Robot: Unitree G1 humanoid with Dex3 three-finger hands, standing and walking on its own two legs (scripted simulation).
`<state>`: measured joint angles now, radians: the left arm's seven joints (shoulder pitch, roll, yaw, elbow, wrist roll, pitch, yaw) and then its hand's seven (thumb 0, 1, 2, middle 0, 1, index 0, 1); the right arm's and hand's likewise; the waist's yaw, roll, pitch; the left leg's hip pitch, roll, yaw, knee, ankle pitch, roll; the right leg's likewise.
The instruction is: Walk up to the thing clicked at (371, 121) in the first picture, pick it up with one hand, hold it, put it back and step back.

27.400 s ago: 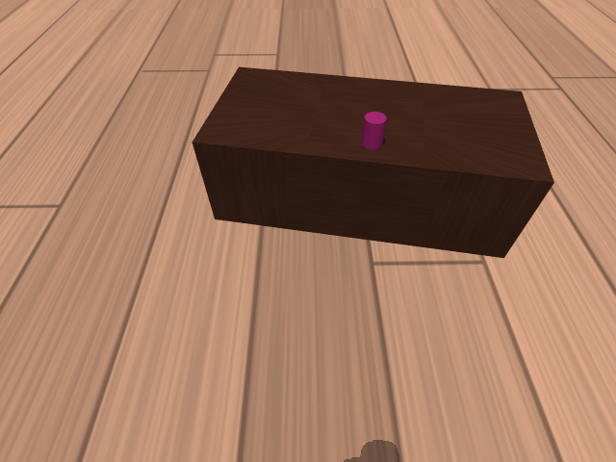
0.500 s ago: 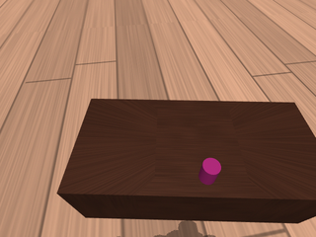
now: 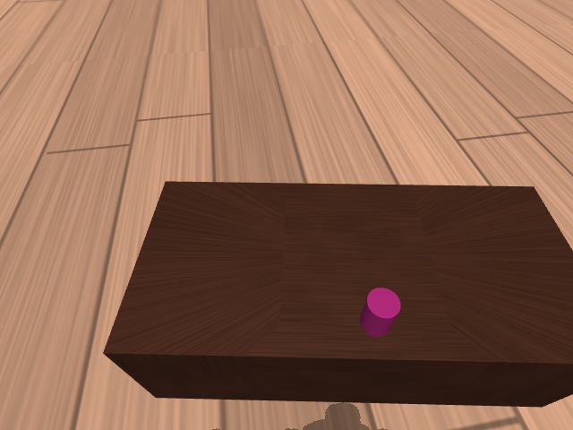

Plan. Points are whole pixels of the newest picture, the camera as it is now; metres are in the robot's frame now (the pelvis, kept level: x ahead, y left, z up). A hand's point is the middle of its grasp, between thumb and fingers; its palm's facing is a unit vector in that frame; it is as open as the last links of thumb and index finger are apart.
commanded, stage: stand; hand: right
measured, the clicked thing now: (379, 312) +0.42 -0.19 -0.31
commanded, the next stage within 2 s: step back in 0.12 s
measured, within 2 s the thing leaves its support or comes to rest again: neither
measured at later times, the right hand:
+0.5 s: hand out of the picture -0.03 -0.23 -0.16, palm faces -0.05 +0.89 -0.45, open 7.4 cm
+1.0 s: hand out of the picture -0.09 -0.22 -0.17, palm faces +0.06 +0.92 -0.38, open 7.4 cm
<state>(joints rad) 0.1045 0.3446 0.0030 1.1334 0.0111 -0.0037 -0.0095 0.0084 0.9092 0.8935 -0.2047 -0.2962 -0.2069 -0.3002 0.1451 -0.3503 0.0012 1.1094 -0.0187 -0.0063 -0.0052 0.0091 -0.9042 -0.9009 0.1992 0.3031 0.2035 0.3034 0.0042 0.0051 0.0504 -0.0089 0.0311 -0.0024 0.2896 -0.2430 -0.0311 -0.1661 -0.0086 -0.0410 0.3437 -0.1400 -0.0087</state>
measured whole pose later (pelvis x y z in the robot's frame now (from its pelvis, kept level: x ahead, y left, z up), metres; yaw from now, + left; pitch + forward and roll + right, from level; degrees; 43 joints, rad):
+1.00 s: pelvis -0.19 +0.05 -0.02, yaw -5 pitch -2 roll +1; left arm 0.16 0.35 0.07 0.85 0.03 0.05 -0.01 0.01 0.91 0.89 -0.21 -0.30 -0.21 -0.30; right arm 0.11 -0.40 -0.04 0.86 0.00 0.05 -0.02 0.01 -0.90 -0.90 0.20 0.30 0.20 0.30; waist 0.02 0.02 0.17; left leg -0.46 -0.09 -0.10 1.05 -0.50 0.00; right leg -0.26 0.02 0.04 0.61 -0.31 -0.02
